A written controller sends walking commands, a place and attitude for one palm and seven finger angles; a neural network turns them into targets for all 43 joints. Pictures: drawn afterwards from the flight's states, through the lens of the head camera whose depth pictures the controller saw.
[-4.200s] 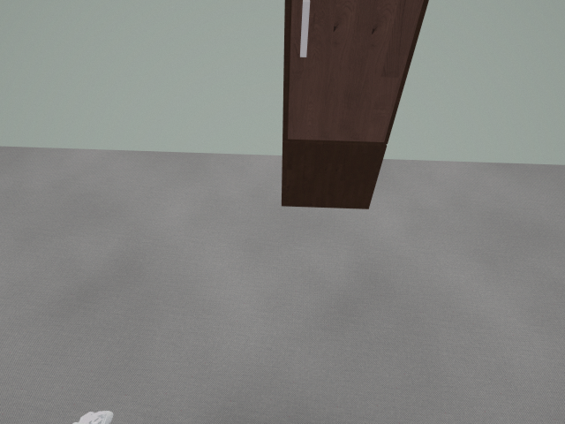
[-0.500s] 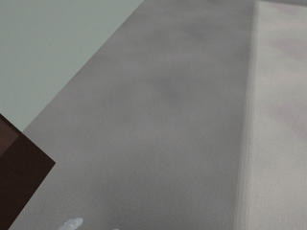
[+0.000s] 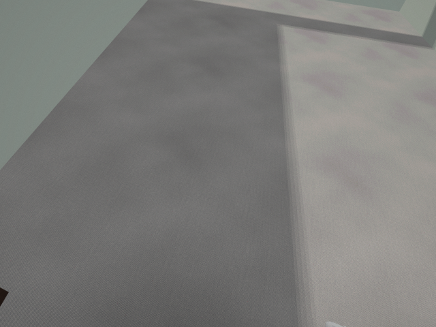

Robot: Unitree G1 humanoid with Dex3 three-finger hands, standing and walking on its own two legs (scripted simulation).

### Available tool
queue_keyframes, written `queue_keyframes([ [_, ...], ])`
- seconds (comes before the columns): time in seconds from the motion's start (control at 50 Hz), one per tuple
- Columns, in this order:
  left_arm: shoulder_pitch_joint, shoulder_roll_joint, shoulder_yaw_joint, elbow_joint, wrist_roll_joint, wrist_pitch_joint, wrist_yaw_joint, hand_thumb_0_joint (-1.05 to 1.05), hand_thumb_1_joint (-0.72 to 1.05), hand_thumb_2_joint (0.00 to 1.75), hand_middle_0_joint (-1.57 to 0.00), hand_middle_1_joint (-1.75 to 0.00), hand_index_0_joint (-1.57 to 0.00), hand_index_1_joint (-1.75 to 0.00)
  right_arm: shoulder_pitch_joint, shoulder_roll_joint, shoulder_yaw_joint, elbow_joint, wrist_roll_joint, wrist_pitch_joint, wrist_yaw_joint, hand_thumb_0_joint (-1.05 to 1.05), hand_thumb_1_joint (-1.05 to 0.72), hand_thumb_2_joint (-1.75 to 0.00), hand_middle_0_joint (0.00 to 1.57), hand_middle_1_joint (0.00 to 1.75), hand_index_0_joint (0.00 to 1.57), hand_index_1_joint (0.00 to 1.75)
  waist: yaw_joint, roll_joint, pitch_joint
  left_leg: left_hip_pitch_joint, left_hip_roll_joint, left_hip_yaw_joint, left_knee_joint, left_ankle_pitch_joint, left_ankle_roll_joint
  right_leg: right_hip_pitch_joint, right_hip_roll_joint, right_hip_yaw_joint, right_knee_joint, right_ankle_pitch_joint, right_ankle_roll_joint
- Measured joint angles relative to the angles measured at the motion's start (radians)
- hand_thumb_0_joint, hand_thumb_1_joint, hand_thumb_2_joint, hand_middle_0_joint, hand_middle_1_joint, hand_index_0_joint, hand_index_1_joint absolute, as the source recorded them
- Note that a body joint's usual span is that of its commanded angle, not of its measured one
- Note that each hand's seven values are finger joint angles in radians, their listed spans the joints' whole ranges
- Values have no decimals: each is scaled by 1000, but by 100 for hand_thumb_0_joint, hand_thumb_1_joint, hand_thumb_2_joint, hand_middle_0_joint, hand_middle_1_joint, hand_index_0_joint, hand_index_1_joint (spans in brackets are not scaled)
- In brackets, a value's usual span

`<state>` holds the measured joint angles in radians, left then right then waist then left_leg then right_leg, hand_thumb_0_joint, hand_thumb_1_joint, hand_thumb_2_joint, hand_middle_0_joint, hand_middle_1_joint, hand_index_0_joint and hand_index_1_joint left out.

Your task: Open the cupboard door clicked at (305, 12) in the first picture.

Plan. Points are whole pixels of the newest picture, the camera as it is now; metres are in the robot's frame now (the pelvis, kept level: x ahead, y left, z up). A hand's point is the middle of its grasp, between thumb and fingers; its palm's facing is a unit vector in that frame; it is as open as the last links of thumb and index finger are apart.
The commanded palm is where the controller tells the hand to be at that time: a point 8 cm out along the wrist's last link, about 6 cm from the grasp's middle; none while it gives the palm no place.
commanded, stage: walk to a spot facing it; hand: left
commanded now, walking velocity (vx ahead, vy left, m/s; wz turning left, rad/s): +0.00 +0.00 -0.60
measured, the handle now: out of the picture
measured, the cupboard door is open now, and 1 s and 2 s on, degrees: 0 0 0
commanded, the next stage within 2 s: turn to face it in 0.18 s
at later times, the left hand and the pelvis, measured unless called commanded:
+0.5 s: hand (177, 257) +0.29 +0.11 -0.16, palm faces -0.25 -0.95 -0.19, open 7.4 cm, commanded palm none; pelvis +0.11 -0.02 -0.01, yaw -10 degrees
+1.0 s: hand (110, 291) +0.21 +0.24 -0.17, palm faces +0.14 -0.96 -0.24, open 7.4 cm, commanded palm none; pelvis +0.15 +0.01 +0.01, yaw +5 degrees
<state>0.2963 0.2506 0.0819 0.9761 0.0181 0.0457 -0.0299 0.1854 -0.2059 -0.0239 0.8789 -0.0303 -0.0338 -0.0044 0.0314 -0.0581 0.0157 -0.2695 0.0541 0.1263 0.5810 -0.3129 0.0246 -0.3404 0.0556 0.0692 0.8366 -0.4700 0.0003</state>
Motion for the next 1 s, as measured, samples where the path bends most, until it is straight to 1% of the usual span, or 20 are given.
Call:
queue_keyframes([
  [0.04,-4,7,7,12,6,8,-12,1,91,90,-20,-29,-20,-30,20,13,8,4,0,-4,-6,1,-91,-90,20,30,20,30,-6,2,2,46,12,25,-43,-11,8,-73,-24,-53,164,28,14],
  [0.08,-17,12,11,7,9,9,-18,1,91,90,-20,-29,-20,-30,42,26,14,19,1,-7,-12,0,-91,-90,20,30,20,30,-8,3,14,92,22,48,-98,2,5,-133,-51,-86,260,78,31],
  [0.16,-61,10,13,-15,6,12,-16,1,91,90,-20,-29,-19,-30,87,45,17,59,5,-5,-19,0,-91,-90,20,30,20,30,-14,15,43,156,42,90,-155,1,3,-205,-86,-115,292,137,53],
  [0.28,-150,-9,8,-37,7,26,-13,1,91,90,-20,-29,-19,-30,145,58,1,114,4,11,-19,1,-91,-90,20,30,20,30,-42,23,83,208,54,164,-144,-56,-11,-214,-114,-153,137,187,58],
  [0.38,-219,-34,-12,-51,11,2,1,1,91,90,-20,-29,-19,-30,187,46,-17,155,2,20,-16,1,-91,-90,20,30,20,30,-91,48,102,217,73,202,-58,-143,-37,-108,-92,-189,-115,190,21],
  [0.4,-226,-37,-20,-54,12,-14,5,1,91,90,-20,-29,-19,-30,203,45,-18,166,6,21,-15,1,-91,-90,20,30,20,30,-97,49,97,204,78,198,-9,-165,-43,-61,-88,-195,-197,259,12],
  [0.42,-235,-40,-27,-54,14,-36,13,0,91,90,-20,-29,-19,-30,214,46,-17,180,12,25,-13,1,-91,-90,20,30,20,30,-99,48,91,169,84,180,76,-180,-47,-37,-89,-198,-230,249,-12],
  [0.46,-256,-59,-46,-43,6,-70,26,0,91,90,-20,-29,-19,-30,204,40,-16,202,24,42,-16,1,-91,-90,20,30,20,30,-109,72,101,74,76,58,283,-248,-50,-31,-86,-215,-191,195,-36],
  [0.5,-258,-74,-62,-38,1,-78,34,0,91,90,-20,-29,-20,-30,191,41,-16,211,27,59,-17,1,-91,-90,20,30,20,30,-110,76,94,-7,50,-30,431,-274,-52,-4,-94,-225,-194,174,-39],
  [0.54,-254,-90,-69,-33,1,-69,43,0,91,90,-20,-29,-20,-30,171,45,-17,207,24,71,-15,1,-91,-90,20,30,20,30,-108,75,81,-72,40,-67,495,-249,-58,28,-104,-236,-222,177,-29],
  [0.62,-237,-107,-71,-26,3,-46,50,0,91,90,-20,-30,-20,-30,125,52,-20,169,18,81,-1,1,-91,-90,20,30,20,30,-108,67,59,-158,44,-63,467,-179,-72,71,-133,-273,-261,178,-14],
  [0.72,-207,-94,-52,-31,6,-30,50,0,91,90,-20,-30,-20,-30,72,51,-26,114,12,71,19,1,-91,-90,20,30,20,30,-86,38,55,-150,41,-10,263,-84,-76,87,-179,-325,-221,140,20],
  [0.74,-197,-87,-46,-34,4,-26,50,0,91,90,-21,-30,-20,-30,68,46,-27,100,10,66,22,1,-91,-90,20,30,20,30,-82,34,53,-129,38,-1,190,-28,-74,82,-190,-335,-190,121,29],
  [0.76,-184,-80,-40,-39,0,-20,48,0,91,90,-21,-30,-20,-30,67,39,-30,86,8,58,25,1,-91,-90,20,30,20,30,-77,32,45,-118,31,2,146,4,-39,65,-203,-342,-147,95,38],
  [0.78,-174,-68,-31,-41,-4,-11,48,0,91,90,-21,-30,-20,-30,59,37,-33,77,4,52,26,1,-91,-90,20,30,20,30,-72,21,42,-133,19,2,165,-11,-5,32,-208,-317,-71,17,51],
  [0.82,-158,-42,-16,-37,-3,8,53,0,91,90,-20,-30,-20,-30,42,35,-33,63,0,42,20,0,-91,-90,20,30,20,30,-66,11,41,-144,6,-1,179,-38,31,-55,-178,-224,131,-73,60],
  [0.84,-152,-31,-9,-32,-1,13,53,0,91,90,-20,-30,-20,-30,38,34,-33,58,-1,39,15,0,-91,-90,20,30,20,30,-64,11,41,-141,0,-7,161,-34,37,-93,-163,-191,218,-65,64],
  [0.88,-144,-12,3,-25,1,14,49,0,91,90,-20,-29,-20,-30,33,31,-30,51,-1,35,7,0,-91,-90,20,30,20,30,-59,10,43,-119,-18,-20,97,4,29,-144,-147,-149,323,-2,73],
  [0.92,-136,1,9,-26,-1,10,45,1,91,90,-20,-29,-20,-30,31,25,-27,47,1,33,3,0,-91,-90,20,30,20,30,-50,12,45,-91,-35,-34,25,44,37,-167,-143,-124,344,49,81],
  [1.0,-120,15,11,-36,-4,8,43,1,91,90,-20,-29,-19,-30,29,9,-27,41,5,36,4,0,-91,-90,20,30,20,30,-42,31,42,-53,-59,-74,-79,107,41,-165,-137,-97,287,86,95],
])
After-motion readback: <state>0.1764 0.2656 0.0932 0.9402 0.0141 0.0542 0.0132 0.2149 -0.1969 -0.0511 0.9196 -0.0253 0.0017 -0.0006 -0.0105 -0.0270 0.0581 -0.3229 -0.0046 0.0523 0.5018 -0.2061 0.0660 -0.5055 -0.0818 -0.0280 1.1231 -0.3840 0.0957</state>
